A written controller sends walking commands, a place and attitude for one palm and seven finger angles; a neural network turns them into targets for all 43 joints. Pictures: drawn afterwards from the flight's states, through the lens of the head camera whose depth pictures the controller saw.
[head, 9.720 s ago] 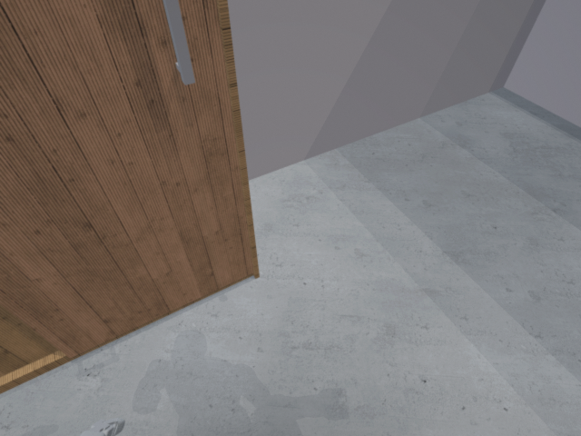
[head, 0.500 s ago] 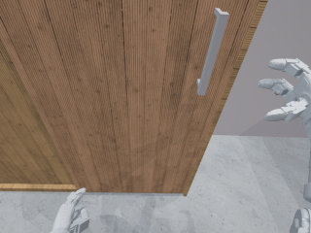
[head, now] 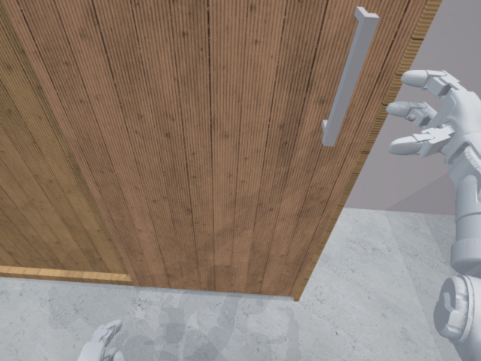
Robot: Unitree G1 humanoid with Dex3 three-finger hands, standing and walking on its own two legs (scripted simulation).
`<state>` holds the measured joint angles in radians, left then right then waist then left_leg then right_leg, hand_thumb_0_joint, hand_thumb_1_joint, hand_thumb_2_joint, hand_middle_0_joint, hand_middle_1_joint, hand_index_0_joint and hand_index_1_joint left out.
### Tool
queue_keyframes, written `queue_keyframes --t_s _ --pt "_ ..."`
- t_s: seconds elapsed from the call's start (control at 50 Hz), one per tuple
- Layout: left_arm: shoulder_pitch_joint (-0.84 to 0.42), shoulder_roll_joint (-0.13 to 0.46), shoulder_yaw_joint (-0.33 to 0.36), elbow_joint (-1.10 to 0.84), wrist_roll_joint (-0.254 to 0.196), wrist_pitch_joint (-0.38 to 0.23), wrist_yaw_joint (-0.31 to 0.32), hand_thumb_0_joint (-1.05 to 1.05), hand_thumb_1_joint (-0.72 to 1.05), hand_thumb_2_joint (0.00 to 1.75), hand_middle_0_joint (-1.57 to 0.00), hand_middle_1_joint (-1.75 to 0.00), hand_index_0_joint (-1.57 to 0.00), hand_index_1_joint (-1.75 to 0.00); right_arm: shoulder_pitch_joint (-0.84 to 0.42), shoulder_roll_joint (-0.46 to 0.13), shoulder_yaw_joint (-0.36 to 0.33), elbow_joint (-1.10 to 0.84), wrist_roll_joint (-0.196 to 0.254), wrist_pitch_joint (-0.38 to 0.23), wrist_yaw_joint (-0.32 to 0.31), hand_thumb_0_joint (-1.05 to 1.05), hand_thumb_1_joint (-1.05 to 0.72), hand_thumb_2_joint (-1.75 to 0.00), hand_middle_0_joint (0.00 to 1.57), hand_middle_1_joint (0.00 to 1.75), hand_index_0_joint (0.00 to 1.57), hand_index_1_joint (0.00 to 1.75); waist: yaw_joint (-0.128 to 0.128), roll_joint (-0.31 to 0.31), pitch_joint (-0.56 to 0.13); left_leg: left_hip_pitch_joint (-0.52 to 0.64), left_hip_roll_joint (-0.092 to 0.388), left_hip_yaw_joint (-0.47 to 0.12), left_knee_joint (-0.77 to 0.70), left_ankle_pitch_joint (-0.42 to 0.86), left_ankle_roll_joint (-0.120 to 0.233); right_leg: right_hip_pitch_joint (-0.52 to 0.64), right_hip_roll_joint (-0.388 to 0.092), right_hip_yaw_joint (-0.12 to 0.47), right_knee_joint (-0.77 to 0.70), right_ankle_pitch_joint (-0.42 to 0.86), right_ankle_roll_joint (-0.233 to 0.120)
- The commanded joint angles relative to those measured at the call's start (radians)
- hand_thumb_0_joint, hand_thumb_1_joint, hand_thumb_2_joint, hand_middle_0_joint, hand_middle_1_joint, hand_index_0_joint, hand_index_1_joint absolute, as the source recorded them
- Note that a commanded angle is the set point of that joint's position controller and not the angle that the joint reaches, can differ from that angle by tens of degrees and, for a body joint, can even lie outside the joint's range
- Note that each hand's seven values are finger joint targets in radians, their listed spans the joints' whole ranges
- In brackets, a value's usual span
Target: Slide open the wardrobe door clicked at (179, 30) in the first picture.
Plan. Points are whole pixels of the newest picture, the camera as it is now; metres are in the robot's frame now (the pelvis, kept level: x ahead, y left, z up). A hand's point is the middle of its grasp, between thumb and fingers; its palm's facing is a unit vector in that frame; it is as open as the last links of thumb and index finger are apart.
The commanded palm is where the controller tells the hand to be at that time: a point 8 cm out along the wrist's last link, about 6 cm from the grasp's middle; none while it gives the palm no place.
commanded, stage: move the hooked fingers beside the handle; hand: right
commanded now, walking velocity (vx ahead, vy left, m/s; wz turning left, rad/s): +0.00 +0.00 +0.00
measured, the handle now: (342, 83) +0.52 -0.12 +0.24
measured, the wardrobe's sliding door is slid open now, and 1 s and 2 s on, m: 0.00 0.00 0.00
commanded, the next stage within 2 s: feel for the door with the fingertips in 1.04 s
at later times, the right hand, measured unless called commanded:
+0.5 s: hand (389, 105) +0.47 -0.19 +0.24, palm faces -0.01 +1.00 +0.02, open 14.0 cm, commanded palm +0.43 -0.25 +0.24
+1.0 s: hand (395, 110) +0.45 -0.19 +0.24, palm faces +0.01 +1.00 +0.02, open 14.0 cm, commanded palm +0.42 -0.25 +0.24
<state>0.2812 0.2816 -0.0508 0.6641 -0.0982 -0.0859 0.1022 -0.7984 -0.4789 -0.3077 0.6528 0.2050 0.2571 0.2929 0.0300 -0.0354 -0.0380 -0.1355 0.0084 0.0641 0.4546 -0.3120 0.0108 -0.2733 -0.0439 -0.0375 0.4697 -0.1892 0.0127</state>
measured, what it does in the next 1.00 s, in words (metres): stands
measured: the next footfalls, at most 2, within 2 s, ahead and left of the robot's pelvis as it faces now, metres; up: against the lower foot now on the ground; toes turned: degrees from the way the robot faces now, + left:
none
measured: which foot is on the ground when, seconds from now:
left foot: down 0.00-1.00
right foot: down 0.00-1.00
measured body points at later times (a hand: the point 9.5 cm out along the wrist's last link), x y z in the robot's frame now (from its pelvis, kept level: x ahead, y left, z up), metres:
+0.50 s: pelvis +0.01 +0.00 +0.00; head +0.01 +0.01 +0.45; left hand +0.07 +0.27 -0.11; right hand +0.46 -0.24 +0.24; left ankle -0.04 +0.11 -0.74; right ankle +0.04 -0.13 -0.74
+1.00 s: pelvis +0.00 +0.00 +0.00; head -0.01 +0.01 +0.45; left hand +0.14 +0.25 -0.10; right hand +0.44 -0.24 +0.25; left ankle -0.04 +0.11 -0.74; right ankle +0.04 -0.13 -0.74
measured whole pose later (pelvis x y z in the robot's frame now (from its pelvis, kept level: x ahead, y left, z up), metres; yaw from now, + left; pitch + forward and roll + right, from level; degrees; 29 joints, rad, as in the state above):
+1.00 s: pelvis +0.00 +0.00 +0.00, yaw +1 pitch +1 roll +0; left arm 0.25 0.26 -0.05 0.63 -0.09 -0.05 0.09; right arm -0.89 -0.44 -0.30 0.80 0.17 0.22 0.22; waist 0.04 -0.03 -0.07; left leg -0.17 0.01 0.05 0.47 -0.32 0.01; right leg -0.31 -0.05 -0.05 0.49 -0.21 0.01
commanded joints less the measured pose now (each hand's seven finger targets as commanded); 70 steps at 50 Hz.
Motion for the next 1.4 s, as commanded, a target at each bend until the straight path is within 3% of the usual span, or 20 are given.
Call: queue_keyframes --t_s 0.0,0.04,0.22,0.28,0.32,0.36,0.4,0.48,0.54,0.56,0.6,0.62,0.72,0.78,0.82,0.86,0.98,1.22,1.28,1.38 --pt "-0.077 0.132 0.057 -0.141 0.002 -0.051 0.006 0.00 0.90 0.90 -0.20 -0.30 -0.20 -0.30 -0.512 -0.221 -0.024 -0.159 0.011 -0.073 -0.016 0.00 0.50 -0.30 0.30 1.20 0.30 1.20 0.002 0.004 -0.250 -0.114 -0.015 -0.029 -0.074 0.336 0.007 0.249 0.042 0.037 -0.017 0.175 -0.063" --pt "-0.054 0.139 0.061 -0.125 0.002 -0.045 0.008 0.00 0.90 0.90 -0.20 -0.30 -0.20 -0.30 -0.547 -0.244 -0.034 -0.098 0.003 -0.070 -0.029 0.00 0.50 -0.30 0.30 1.20 0.30 1.20 0.011 0.009 -0.216 -0.144 -0.017 -0.031 -0.082 0.286 0.005 0.223 0.039 0.038 -0.022 0.134 -0.061" --pt "0.021 0.146 0.071 -0.092 0.016 -0.046 0.007 0.00 0.90 0.90 -0.20 -0.30 -0.20 -0.30 -0.705 -0.281 -0.050 0.013 -0.032 -0.164 -0.058 0.00 0.50 -0.30 0.30 1.20 0.30 1.20 0.033 -0.006 -0.291 -0.125 -0.018 -0.040 -0.067 0.327 0.003 0.231 0.036 0.032 -0.005 0.171 -0.062" --pt "0.029 0.150 0.075 -0.105 0.018 -0.046 0.001 0.00 0.90 0.90 -0.20 -0.30 -0.20 -0.30 -0.642 -0.295 -0.073 0.010 -0.036 -0.183 -0.055 0.00 0.50 -0.30 0.30 1.20 0.30 1.20 0.013 -0.001 -0.336 -0.091 -0.020 -0.039 -0.050 0.385 0.006 0.240 0.036 0.029 0.002 0.223 -0.063" --pt "0.028 0.146 0.077 -0.106 0.015 -0.042 -0.001 0.00 0.90 0.90 -0.20 -0.30 -0.20 -0.30 -0.630 -0.242 -0.034 0.033 -0.033 -0.172 -0.045 0.00 0.50 -0.30 0.30 1.20 0.30 1.20 0.022 -0.005 -0.302 -0.117 -0.022 -0.037 -0.054 0.378 0.003 0.235 0.034 0.020 0.002 0.209 -0.062" --pt "0.046 0.153 0.081 -0.108 0.016 -0.036 -0.002 0.00 0.90 0.90 -0.20 -0.30 -0.20 -0.30 -0.585 -0.279 -0.069 0.055 -0.024 -0.167 -0.041 0.00 0.50 -0.30 0.30 1.20 0.30 1.20 0.014 0.067 -0.297 -0.088 -0.024 -0.030 -0.056 0.388 0.001 0.206 0.034 0.019 0.002 0.215 -0.067" --pt "0.032 0.154 0.082 -0.125 0.017 -0.033 -0.005 0.00 0.90 0.90 -0.20 -0.30 -0.20 -0.30 -0.574 -0.328 -0.111 -0.017 -0.030 -0.166 -0.040 0.00 0.50 -0.30 0.30 1.20 0.30 1.20 -0.007 0.019 -0.336 -0.063 -0.022 -0.039 -0.041 0.445 0.003 0.218 0.037 0.016 0.006 0.256 -0.067" --pt "0.013 0.152 0.083 -0.150 0.015 -0.024 -0.012 0.00 0.90 0.90 -0.20 -0.30 -0.20 -0.30 -0.506 -0.348 -0.144 -0.112 -0.022 -0.164 -0.034 0.00 0.50 -0.30 0.30 1.20 0.30 1.20 -0.020 0.033 -0.355 -0.028 -0.022 -0.039 -0.030 0.517 -0.001 0.224 0.038 0.008 0.015 0.308 -0.070" --pt "0.001 0.146 0.083 -0.149 0.009 -0.019 -0.010 0.00 0.90 0.90 -0.20 -0.30 -0.20 -0.30 -0.540 -0.305 -0.097 -0.149 -0.020 -0.142 -0.023 0.00 0.50 -0.30 0.30 1.20 0.30 1.20 0.005 -0.019 -0.314 -0.085 -0.026 -0.035 -0.042 0.465 0.000 0.242 0.037 0.009 0.016 0.275 -0.067" --pt "0.000 0.144 0.083 -0.151 0.007 -0.018 -0.008 0.00 0.90 0.90 -0.20 -0.30 -0.20 -0.30 -0.526 -0.273 -0.071 -0.156 -0.006 -0.139 -0.019 0.00 0.50 -0.30 0.30 1.20 0.30 1.20 0.013 0.014 -0.305 -0.080 -0.025 -0.034 -0.046 0.464 -0.002 0.240 0.038 0.004 0.023 0.273 -0.072" --pt "-0.008 0.148 0.080 -0.148 0.005 -0.016 -0.005 0.00 0.90 0.90 -0.20 -0.30 -0.20 -0.30 -0.538 -0.299 -0.087 -0.173 -0.005 -0.126 -0.012 0.00 0.50 -0.30 0.30 1.20 0.30 1.20 0.012 -0.010 -0.308 -0.099 -0.027 -0.036 -0.046 0.447 0.000 0.250 0.037 0.012 0.020 0.258 -0.069" --pt "-0.018 0.141 0.077 -0.150 0.003 -0.019 -0.004 0.00 0.90 0.90 -0.20 -0.30 -0.20 -0.30 -0.562 -0.235 -0.033 -0.177 -0.002 -0.119 -0.007 0.00 0.50 -0.30 0.30 1.20 0.30 1.20 0.023 -0.049 -0.293 -0.126 -0.027 -0.034 -0.048 0.424 0.002 0.259 0.039 0.014 0.022 0.247 -0.066" --pt "-0.026 0.137 0.075 -0.130 0.005 -0.031 0.001 0.00 0.90 0.90 -0.20 -0.30 -0.20 -0.30 -0.637 -0.168 0.018 -0.207 0.010 -0.108 -0.026 0.00 0.50 -0.30 0.30 1.20 0.30 1.20 0.039 -0.061 -0.311 -0.172 -0.032 -0.022 -0.052 0.371 0.011 0.320 0.034 0.043 0.027 0.241 -0.058" --pt "-0.031 0.139 0.072 -0.125 0.010 -0.028 -0.003 0.00 0.90 0.90 -0.20 -0.30 -0.20 -0.30 -0.598 -0.197 -0.019 -0.180 0.008 -0.098 -0.049 0.00 0.50 -0.30 0.30 1.20 0.30 1.20 0.018 -0.023 -0.328 -0.138 -0.029 -0.022 -0.046 0.396 0.012 0.302 0.036 0.043 0.024 0.262 -0.058" --pt "-0.035 0.133 0.068 -0.120 0.010 -0.019 -0.003 0.00 0.90 0.90 -0.20 -0.30 -0.20 -0.30 -0.586 -0.161 0.003 -0.100 0.005 -0.077 -0.059 0.00 0.50 -0.30 0.30 1.20 0.30 1.20 0.023 0.027 -0.265 -0.154 -0.027 -0.019 -0.053 0.371 0.007 0.254 0.037 0.040 0.014 0.221 -0.059" --pt "-0.025 0.139 0.067 -0.120 0.013 -0.006 -0.002 0.00 0.90 0.90 -0.20 -0.30 -0.20 -0.30 -0.550 -0.235 -0.051 -0.040 -0.006 -0.078 -0.074 0.00 0.50 -0.30 0.30 1.20 0.30 1.20 0.005 0.061 -0.252 -0.123 -0.024 -0.022 -0.057 0.356 0.007 0.209 0.040 0.036 0.008 0.202 -0.062" --pt "-0.038 0.135 0.066 -0.147 0.015 0.004 0.001 0.00 0.90 0.90 -0.20 -0.30 -0.20 -0.30 -0.604 -0.273 -0.069 -0.095 -0.020 -0.142 -0.071 0.00 0.50 -0.30 0.30 1.20 0.30 1.20 0.007 0.027 -0.313 -0.083 -0.017 -0.041 -0.051 0.409 0.004 0.231 0.037 0.028 0.012 0.228 -0.065" --pt "-0.017 0.135 0.072 -0.120 0.009 -0.032 0.002 0.00 0.90 0.90 -0.20 -0.30 -0.20 -0.30 -0.657 -0.148 0.026 -0.104 0.005 -0.128 -0.049 0.00 0.50 -0.30 0.30 1.20 0.30 1.20 0.032 -0.036 -0.277 -0.171 -0.029 -0.028 -0.074 0.283 0.008 0.262 0.034 0.044 0.001 0.152 -0.058" --pt "-0.010 0.140 0.072 -0.113 0.015 -0.039 -0.002 0.00 0.90 0.90 -0.20 -0.30 -0.20 -0.30 -0.629 -0.177 -0.012 -0.100 0.011 -0.131 -0.072 0.00 0.50 -0.30 0.30 1.20 0.30 1.20 0.019 0.029 -0.281 -0.143 -0.031 -0.026 -0.075 0.277 0.007 0.236 0.034 0.046 -0.006 0.145 -0.062" --pt "-0.014 0.135 0.075 -0.118 0.020 -0.042 -0.012 0.00 0.90 0.90 -0.20 -0.30 -0.20 -0.30 -0.611 -0.192 -0.039 -0.146 -0.013 -0.137 -0.115 0.00 0.50 -0.30 0.30 1.20 0.30 1.20 0.001 0.011 -0.318 -0.110 -0.029 -0.026 -0.063 0.307 0.007 0.241 0.033 0.038 -0.008 0.180 -0.061"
